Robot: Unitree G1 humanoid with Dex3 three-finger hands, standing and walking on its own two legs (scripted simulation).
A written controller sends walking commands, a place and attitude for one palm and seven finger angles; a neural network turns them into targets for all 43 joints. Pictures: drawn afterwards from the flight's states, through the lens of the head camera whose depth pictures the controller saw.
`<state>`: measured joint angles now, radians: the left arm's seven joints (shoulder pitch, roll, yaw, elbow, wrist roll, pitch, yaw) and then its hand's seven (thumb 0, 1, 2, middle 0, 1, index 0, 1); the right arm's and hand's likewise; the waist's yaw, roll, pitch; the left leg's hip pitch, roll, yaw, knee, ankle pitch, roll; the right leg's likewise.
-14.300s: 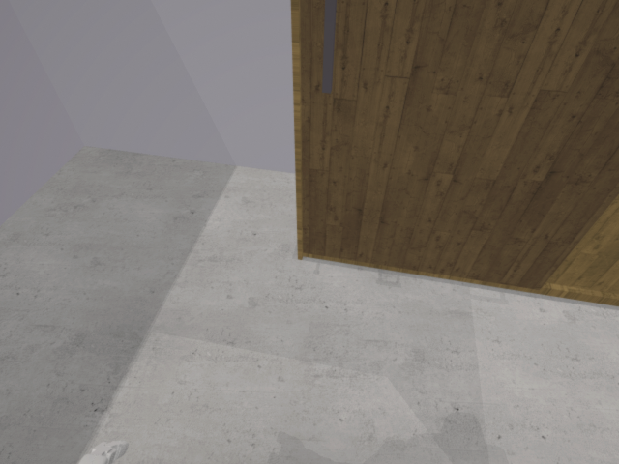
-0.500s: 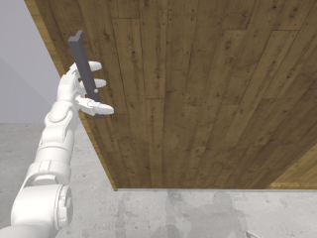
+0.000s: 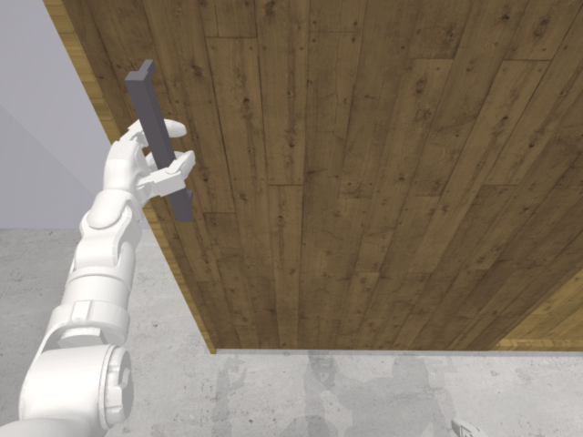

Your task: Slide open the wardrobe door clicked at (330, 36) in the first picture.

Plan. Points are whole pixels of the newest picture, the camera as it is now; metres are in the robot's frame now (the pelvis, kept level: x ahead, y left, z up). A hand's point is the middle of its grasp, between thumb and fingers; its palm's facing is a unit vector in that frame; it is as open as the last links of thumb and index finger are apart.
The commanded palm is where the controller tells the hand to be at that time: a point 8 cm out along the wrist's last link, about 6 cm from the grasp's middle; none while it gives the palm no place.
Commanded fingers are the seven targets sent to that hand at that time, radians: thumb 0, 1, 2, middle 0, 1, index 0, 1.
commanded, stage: grip the handle and tug to test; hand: left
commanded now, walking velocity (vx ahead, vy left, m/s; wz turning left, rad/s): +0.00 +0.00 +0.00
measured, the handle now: (169, 150) +0.48 +0.19 +0.15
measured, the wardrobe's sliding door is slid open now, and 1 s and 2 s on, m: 0.00 0.00 0.03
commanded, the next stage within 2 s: tug the door sideways, standing still in 0.80 s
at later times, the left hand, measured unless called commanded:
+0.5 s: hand (175, 171) +0.43 +0.17 +0.15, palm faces +0.02 -1.00 +0.01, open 5.5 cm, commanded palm +0.39 +0.22 +0.16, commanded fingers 0.00 0.90 0.90 -0.45 -1.40 -0.45 -1.40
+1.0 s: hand (176, 174) +0.42 +0.17 +0.15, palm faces +0.03 -1.00 +0.00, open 5.9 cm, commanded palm +0.40 +0.21 +0.16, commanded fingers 0.00 0.90 0.90 -0.45 -1.40 -0.45 -1.40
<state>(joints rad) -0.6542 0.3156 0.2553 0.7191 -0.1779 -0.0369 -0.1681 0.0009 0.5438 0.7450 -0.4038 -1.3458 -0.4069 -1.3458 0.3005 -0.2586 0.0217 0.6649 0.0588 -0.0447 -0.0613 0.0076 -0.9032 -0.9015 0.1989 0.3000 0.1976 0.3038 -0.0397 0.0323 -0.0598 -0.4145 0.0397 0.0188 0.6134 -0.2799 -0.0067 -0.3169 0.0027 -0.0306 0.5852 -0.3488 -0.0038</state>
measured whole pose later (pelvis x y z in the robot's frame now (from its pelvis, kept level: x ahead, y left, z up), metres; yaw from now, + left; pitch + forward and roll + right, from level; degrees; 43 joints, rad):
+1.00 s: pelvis +0.05 +0.00 +0.01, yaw -2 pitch +4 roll -1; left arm -0.33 0.25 0.25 0.24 -0.20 0.14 -0.12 0.01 0.76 0.78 -0.30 -1.39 -0.29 -1.39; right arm 0.26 -0.24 0.01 0.60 0.06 -0.04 -0.04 0.01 -0.90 -0.90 0.20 0.30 0.20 0.30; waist -0.02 0.04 -0.08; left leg -0.29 0.04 0.05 0.53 -0.32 -0.01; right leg -0.21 0.00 -0.01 0.52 -0.35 0.00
